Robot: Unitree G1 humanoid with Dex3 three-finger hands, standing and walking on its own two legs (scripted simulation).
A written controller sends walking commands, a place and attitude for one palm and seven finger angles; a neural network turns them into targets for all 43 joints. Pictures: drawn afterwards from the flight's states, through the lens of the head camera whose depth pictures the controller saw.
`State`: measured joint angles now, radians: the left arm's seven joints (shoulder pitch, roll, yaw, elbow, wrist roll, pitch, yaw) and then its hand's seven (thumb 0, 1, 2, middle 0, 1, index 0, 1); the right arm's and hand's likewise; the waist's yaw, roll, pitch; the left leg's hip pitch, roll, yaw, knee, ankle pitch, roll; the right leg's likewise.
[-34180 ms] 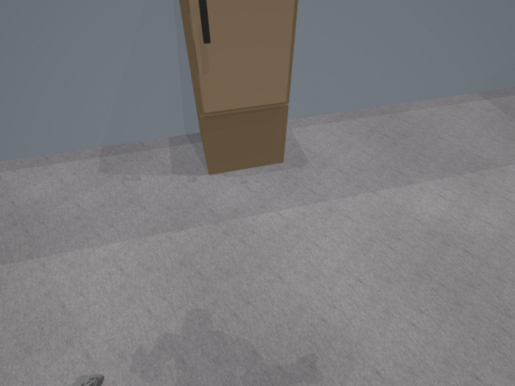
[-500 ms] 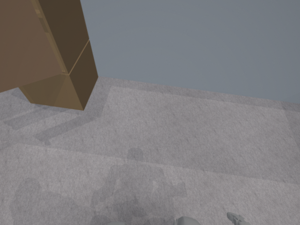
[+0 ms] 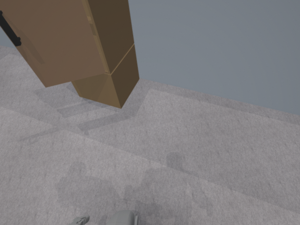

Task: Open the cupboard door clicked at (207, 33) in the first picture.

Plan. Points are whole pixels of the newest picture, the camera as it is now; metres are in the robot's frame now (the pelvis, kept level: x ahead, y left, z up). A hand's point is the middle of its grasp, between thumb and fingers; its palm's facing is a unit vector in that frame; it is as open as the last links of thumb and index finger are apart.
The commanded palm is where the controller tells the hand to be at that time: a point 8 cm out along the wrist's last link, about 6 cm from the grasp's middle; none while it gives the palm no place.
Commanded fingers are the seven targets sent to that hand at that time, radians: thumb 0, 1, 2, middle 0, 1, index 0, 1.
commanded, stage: turn to face it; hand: left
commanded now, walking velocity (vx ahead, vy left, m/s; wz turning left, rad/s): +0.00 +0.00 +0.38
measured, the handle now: (9, 28) +0.92 +0.68 +0.06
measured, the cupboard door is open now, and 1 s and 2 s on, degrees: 39 39 39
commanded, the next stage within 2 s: take the last steps up to it in 0.24 s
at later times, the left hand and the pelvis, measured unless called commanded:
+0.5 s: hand out of the picture +0.00 +0.24 -0.17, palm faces +0.25 -0.94 -0.23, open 7.4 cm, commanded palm none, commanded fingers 0.00 0.90 0.90 -0.20 -0.30 -0.20 -0.30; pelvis +0.01 +0.04 +0.00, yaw +11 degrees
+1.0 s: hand out of the picture -0.02 +0.22 -0.18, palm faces +0.43 -0.89 -0.16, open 7.4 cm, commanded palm none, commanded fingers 0.00 0.90 0.90 -0.20 -0.30 -0.20 -0.30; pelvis +0.12 +0.11 -0.01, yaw +20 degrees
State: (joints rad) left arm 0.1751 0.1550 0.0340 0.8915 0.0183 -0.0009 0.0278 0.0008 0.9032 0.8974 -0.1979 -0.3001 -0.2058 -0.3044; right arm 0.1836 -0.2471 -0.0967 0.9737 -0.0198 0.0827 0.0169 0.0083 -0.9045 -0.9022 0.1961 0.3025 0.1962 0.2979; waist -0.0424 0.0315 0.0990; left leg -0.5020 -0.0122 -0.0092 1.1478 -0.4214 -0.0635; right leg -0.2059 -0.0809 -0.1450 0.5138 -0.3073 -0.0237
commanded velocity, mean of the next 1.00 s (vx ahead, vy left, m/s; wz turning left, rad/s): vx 0.20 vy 0.09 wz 0.18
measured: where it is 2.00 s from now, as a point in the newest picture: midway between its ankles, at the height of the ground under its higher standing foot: (120, 186)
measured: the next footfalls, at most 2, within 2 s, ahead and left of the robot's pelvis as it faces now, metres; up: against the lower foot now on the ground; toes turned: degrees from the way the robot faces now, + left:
left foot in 0.24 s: +0.03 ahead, +0.14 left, +0.00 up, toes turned +11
right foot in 0.60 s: +0.07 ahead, -0.08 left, +0.00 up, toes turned +6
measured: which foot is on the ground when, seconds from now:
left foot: up 0.00-0.22, down 0.24-0.60, up 0.62-1.00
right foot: down 0.00-0.24, up 0.26-0.58, down 0.60-1.00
